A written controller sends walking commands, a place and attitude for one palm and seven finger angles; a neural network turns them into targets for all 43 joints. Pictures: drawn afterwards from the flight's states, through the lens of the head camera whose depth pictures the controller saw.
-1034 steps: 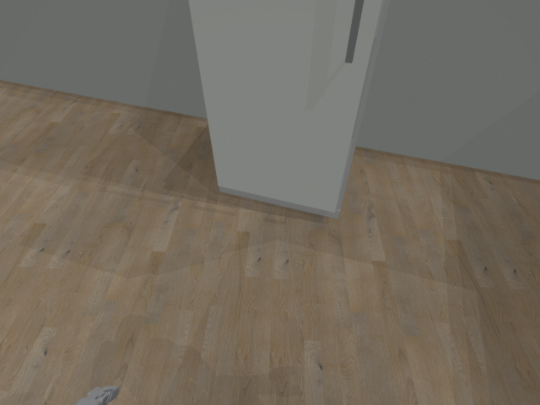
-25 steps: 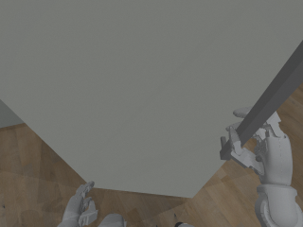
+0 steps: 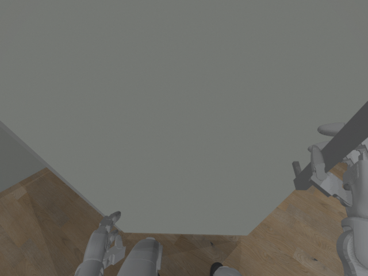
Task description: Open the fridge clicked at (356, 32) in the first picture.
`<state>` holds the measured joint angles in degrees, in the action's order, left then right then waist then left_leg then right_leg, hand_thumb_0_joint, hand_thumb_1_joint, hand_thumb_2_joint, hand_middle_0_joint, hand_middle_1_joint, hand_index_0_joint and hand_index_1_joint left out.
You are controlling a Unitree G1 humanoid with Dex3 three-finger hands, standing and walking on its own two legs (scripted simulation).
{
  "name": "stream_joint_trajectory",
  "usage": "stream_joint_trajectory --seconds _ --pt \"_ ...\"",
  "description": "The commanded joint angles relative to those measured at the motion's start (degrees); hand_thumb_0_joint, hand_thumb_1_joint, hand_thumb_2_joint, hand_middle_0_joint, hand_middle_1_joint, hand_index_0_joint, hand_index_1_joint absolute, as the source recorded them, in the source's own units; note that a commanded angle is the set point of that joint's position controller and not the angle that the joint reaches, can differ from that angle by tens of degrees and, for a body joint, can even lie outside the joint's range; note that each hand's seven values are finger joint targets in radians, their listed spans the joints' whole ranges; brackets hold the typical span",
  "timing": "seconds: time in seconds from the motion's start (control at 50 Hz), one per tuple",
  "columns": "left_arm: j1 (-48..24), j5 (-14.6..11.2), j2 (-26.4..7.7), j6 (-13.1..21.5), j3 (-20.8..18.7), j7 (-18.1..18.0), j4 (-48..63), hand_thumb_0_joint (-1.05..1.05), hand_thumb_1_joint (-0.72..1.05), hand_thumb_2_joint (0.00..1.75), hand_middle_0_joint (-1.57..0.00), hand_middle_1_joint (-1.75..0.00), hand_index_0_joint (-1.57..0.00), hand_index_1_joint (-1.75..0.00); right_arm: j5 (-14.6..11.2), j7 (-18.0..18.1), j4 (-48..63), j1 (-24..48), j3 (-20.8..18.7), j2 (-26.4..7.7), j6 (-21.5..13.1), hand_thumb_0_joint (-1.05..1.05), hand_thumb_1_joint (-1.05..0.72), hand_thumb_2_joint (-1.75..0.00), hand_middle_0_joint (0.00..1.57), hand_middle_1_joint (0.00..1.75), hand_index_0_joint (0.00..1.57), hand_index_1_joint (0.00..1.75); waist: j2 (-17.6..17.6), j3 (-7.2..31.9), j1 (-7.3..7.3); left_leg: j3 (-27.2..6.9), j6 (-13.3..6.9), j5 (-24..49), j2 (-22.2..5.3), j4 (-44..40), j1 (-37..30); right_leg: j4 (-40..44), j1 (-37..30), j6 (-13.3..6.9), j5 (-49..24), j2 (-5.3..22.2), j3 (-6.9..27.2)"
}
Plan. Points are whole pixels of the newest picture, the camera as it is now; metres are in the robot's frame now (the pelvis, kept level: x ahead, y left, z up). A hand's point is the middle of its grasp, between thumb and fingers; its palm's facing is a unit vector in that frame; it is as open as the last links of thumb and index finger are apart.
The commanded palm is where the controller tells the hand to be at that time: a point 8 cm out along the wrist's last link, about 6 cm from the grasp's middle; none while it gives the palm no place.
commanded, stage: walk backward, drawing the door open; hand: right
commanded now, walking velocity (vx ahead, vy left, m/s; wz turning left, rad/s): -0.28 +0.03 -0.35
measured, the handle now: out of the picture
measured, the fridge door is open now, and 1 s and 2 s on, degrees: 39 80 72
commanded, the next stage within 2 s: stop walking and hold the door back in 0.82 s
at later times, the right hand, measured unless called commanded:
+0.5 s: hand out of the picture +0.08 -0.14 +0.15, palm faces +0.56 +0.78 -0.28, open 6.4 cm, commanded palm +0.02 -0.16 +0.15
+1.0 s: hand out of the picture -0.06 -0.03 +0.15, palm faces +0.80 +0.49 -0.35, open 6.5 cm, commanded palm -0.09 -0.07 +0.14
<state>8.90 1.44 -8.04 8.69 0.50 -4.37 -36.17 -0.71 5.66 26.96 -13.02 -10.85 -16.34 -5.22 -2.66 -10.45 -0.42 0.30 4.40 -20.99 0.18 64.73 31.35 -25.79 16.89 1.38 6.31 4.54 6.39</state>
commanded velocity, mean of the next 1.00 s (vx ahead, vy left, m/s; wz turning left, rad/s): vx -0.20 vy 0.09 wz -0.57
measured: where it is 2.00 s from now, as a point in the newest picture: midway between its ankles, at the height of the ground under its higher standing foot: outside the picture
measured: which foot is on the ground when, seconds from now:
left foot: up 0.00-0.14, down 0.16-0.48, up 0.50-0.88, down 0.90-1.00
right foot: down 0.00-0.16, up 0.18-0.46, down 0.48-0.90, up 0.92-1.00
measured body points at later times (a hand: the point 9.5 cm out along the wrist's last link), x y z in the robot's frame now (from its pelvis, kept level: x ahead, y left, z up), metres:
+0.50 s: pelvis -0.08 +0.13 -0.02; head -0.05 +0.10 +0.43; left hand +0.17 +0.32 -0.09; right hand +0.04 -0.18 +0.16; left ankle +0.00 +0.22 -0.74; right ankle -0.12 +0.05 -0.75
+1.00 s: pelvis -0.13 +0.29 +0.00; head -0.09 +0.29 +0.44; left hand +0.13 +0.38 -0.12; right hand -0.11 -0.05 +0.17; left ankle -0.10 +0.37 -0.74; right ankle -0.18 +0.14 -0.67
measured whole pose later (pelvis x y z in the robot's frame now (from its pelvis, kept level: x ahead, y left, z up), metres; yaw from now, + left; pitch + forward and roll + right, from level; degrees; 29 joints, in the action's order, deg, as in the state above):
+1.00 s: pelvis -0.13 +0.29 +0.00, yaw -34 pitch +0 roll -2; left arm 9.0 1.0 -11.1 7.7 -0.1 -4.4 -39.6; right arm -2.9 8.2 21.6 -17.3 -15.2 -16.8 -7.1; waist -1.7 -4.5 2.4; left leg 3.4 -3.3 -16.6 -0.1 28.8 12.5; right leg -60.3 33.4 3.7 24.8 -3.3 5.1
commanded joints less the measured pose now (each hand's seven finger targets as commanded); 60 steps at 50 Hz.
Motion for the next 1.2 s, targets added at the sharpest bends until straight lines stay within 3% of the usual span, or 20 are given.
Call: stream_joint_trajectory --seconds 0.0,0.08,0.1,0.14,0.18,0.22,0.3,0.42,0.44,0.46,0.48,0.6,0.7,0.8,0.84,0.88,0.9,0.94,0.98,1.18 --pt "-3.28 -1.07 -9.36 2.86 -3.05 -0.7 8.92 0.0 0.9 0.9 -0.2 -0.3 -0.2 -0.3 -0.86 2.27 17.35 8.64 -7.31 -8.22 -6.43 0.0 -0.9 -0.9 0.45 1.4 0.45 1.4 -19.17 16.86 0.51 4.56 -0.33 0.7 2.21 -9.5 -15.94 14.92 5.23 -6.47 20.75 6.37 2.33" --pt "-3.7 -0.82 -8.65 3.78 -3.16 -0.73 9.0 0.0 0.9 0.9 -0.2 -0.3 -0.2 -0.3 -1.15 3.42 13.86 5.79 -10.15 -9.72 -6.95 0.0 -0.9 -0.9 0.45 1.4 0.45 1.4 -15.39 17.21 2.39 5.07 -0.89 -2.5 3.2 -32.01 -28.39 6.19 10.94 -5.19 23.04 4.81 4.39" --pt "-2.9 -0.93 -7.79 3.96 -3.26 -0.76 8.61 0.0 0.9 0.9 -0.2 -0.3 -0.2 -0.3 -0.92 3.31 14.76 5.5 -11.33 -11.51 -6.65 0.0 -0.9 -0.9 0.45 1.4 0.45 1.4 -6.2 16.55 1.99 2.95 -1.6 1.08 0.28 -41.74 -26.2 -2.69 9.34 -2.5 24.88 -0.51 0.25" --pt "-5.58 -0.82 -5.45 3.89 -2.87 -1.3 7.82 0.0 0.9 0.9 -0.2 -0.3 -0.2 -0.3 -0.38 3.19 16.77 6.89 -14.85 -17.55 -6.53 0.0 -0.9 -0.9 0.45 1.4 0.45 1.4 20.99 14.98 3.2 -22.28 -11.48 1.83 -21.32 -54.66 -11.29 -44.46 13.14 1.74 28.09 -9.24 -4.64" --pt "-3.91 1.8 -5.77 2.78 -1.88 -0.75 6.17 0.0 0.9 0.9 -0.2 -0.3 -0.2 -0.3 0.09 3.51 13.77 7.4 -17.15 -18.3 -5.97 0.0 -0.9 -0.9 0.45 1.4 0.45 1.4 10.24 18.18 1.08 -18.45 -13.26 4.95 -24.54 -50.73 -11.14 -57.48 16.77 1.75 23.53 -5.32 -1.94" --pt "-5.72 -0.25 -6.5 2.28 -3.72 -0.75 7.1 0.0 0.9 0.9 -0.2 -0.3 -0.2 -0.3 -0.93 2.35 16.96 5.78 -16.18 -16.06 -7.32 0.0 -0.9 -0.9 0.45 1.4 0.45 1.4 12.4 15.56 0.26 -10.72 -12.58 17.48 -20.04 -46.3 -19.84 -56.72 18.95 2.91 21.7 -4.24 -3.89" --pt "-5.19 -0.6 -5.6 1.34 -1.91 -2.75 8.96 0.0 0.9 0.9 -0.2 -0.3 -0.2 -0.3 -1.73 3.44 13.37 -1.02 -13.44 -12.29 -8.15 0.0 -0.9 -0.9 0.45 1.4 0.45 1.4 11.9 16.89 0.96 2.24 -12.32 41.11 -17.53 -40.4 -28.43 -33.43 9.62 2.19 25.27 -3.28 -9.37" --pt "0.51 0.7 -7.49 1.28 -2.68 -2.83 10.12 0.0 0.9 0.9 -0.2 -0.3 -0.2 -0.3 -2.4 3.2 19.08 -2.88 -11.14 -10.64 -7.92 0.0 -0.9 -0.9 0.45 1.4 0.45 1.4 4.77 20.86 -1.06 5.02 -9.31 35.81 -15.14 -28.99 -22.73 0.97 -6.05 0.73 8.71 -4.35 -12.38" --pt "1.25 0.37 -8.71 1.37 -3.07 -2.65 10.92 0.0 0.9 0.9 -0.2 -0.3 -0.2 -0.3 -2.61 3.01 20.41 -1.06 -9.99 -10.01 -8.38 0.0 -0.9 -0.9 0.45 1.4 0.45 1.4 -4.71 21.56 -2.06 7.65 -5.56 21.68 -10.77 -16.7 -11.53 5.97 -16.95 -1.15 -8.99 1.23 -3.93" --pt "-0.06 0.19 -10.54 2.42 -3.59 -2.18 11.54 0.0 0.9 0.9 -0.2 -0.3 -0.2 -0.3 -2.28 2.72 21.9 0.42 -8.89 -10.32 -9.63 0.0 -0.9 -0.9 0.45 1.4 0.45 1.4 -21.9 20.61 0.13 7.91 -0.63 -12.83 -1.9 -4.59 4.85 7.94 -25.47 -6.84 -45.29 18.76 18.45" --pt "0.48 0.62 -9.48 3.06 -2.64 -0.5 9.33 0.0 0.9 0.9 -0.2 -0.3 -0.2 -0.3 0.1 1.99 20.56 -0.02 -9.0 -11.75 -10.63 0.0 -0.9 -0.9 0.45 1.4 0.45 1.4 -18.52 21.56 1.0 0.54 -0.92 -19.25 -2.12 1.41 7.7 4.52 -26.04 -11.37 -57.84 23.44 23.02" --pt "-1.26 -1.31 -9.47 3.68 -3.8 1.41 7.59 0.0 0.9 0.9 -0.2 -0.3 -0.2 -0.3 -0.23 1.52 18.62 2.76 -6.14 -8.38 -8.51 0.0 -0.9 -0.9 0.45 1.4 0.45 1.4 -10.94 15.96 0.26 0.97 -0.01 0.93 -0.32 -3.63 -1.83 6.99 -11.36 -6.34 -21.27 9.02 4.4" --pt "-2.04 -1.23 -9.03 3.61 -2.36 0.23 7.92 0.0 0.9 0.9 -0.2 -0.3 -0.2 -0.3 -1.59 2.11 17.55 4.85 -6.44 -9.44 -7.06 0.0 -0.9 -0.9 0.45 1.4 0.45 1.4 -14.11 15.98 -0.21 1.61 0.16 -1.14 1.45 -9.61 -8.61 14.78 -4.82 -7.63 8.01 9.57 8.87" --pt "-3.38 -0.32 -8.82 4.13 -2.51 0.12 7.3 0.0 0.9 0.9 -0.2 -0.3 -0.2 -0.3 -2.25 3.11 16.19 2.4 -8.68 -10.47 -7.45 0.0 -0.9 -0.9 0.45 1.4 0.45 1.4 -15.4 18.21 1.15 2.67 -1.24 -3.45 3.77 -30.39 -21.34 12.21 -1.63 -7.03 6.41 7.69 9.09" --pt "-3.58 -0.15 -7.8 3.93 -2.28 0.43 7.52 0.0 0.9 0.9 -0.2 -0.3 -0.2 -0.3 -2.02 3.0 17.22 2.69 -10.03 -12.03 -7.57 0.0 -0.9 -0.9 0.45 1.4 0.45 1.4 -7.33 18.9 2.01 2.16 -2.36 5.69 1.52 -48.36 -27.41 5.38 0.81 -3.29 12.29 1.68 6.24" --pt "-5.8 -0.56 -5.35 2.39 -1.94 0.27 8.33 0.0 0.9 0.9 -0.2 -0.3 -0.2 -0.3 -1.43 2.91 18.75 2.4 -14.83 -19.04 -7.25 0.0 -0.9 -0.9 0.45 1.4 0.45 1.4 19.37 16.72 3.09 -18.34 -10.87 13.73 -19.26 -54.16 -19.93 -28.29 10.61 2.89 25.77 -10.63 -5.87" --pt "-5.83 -0.38 -5.98 2.65 -2.0 -0.09 7.15 0.0 0.9 0.9 -0.2 -0.3 -0.2 -0.3 -1.31 3.75 16.72 3.44 -14.88 -17.44 -7.08 0.0 -0.9 -0.9 0.45 1.4 0.45 1.4 14.29 17.53 2.6 -18.76 -13.39 24.64 -24.19 -52.12 -15.96 -41.21 12.99 2.36 28.11 -9.79 -2.17" --pt "-2.96 -0.54 -7.22 2.05 -2.69 -0.38 5.57 0.0 0.9 0.9 -0.2 -0.3 -0.2 -0.3 -0.75 2.87 3.01 8.46 -5.85 -7.67 -4.86 0.0 -0.9 -0.9 0.45 1.4 0.45 1.4 10.73 21.4 -0.15 -10.62 -7.26 42.58 -20.2 -42.71 -26.58 -47.4 17.33 2.43 21.7 -6.82 -0.19" --pt "-3.33 -0.44 -7.47 1.43 -1.53 -1.53 4.0 0.0 0.9 0.9 -0.2 -0.3 -0.2 -0.3 -0.71 4.47 -4.71 19.58 -11.27 -13.51 -5.69 0.0 -0.9 -0.9 0.45 1.4 0.45 1.4 7.37 22.86 -0.92 -3.81 -7.78 54.27 -18.96 -38.59 -31.46 -45.86 17.66 2.74 17.14 -5.18 -3.31" --pt "-2.45 -1.63 -12.89 -2.41 -2.59 -0.9 5.32 0.0 0.9 0.9 -0.2 -0.3 -0.2 -0.3 -1.95 3.86 -28.07 44.78 -8.41 -15.8 -8.24 0.0 -0.9 -0.9 0.45 1.4 0.45 1.4 14.23 18.21 2.28 -10.58 -2.7 19.61 -19.4 -51.73 -32.18 -21.49 11.24 -0.77 13.67 -5.7 -8.33"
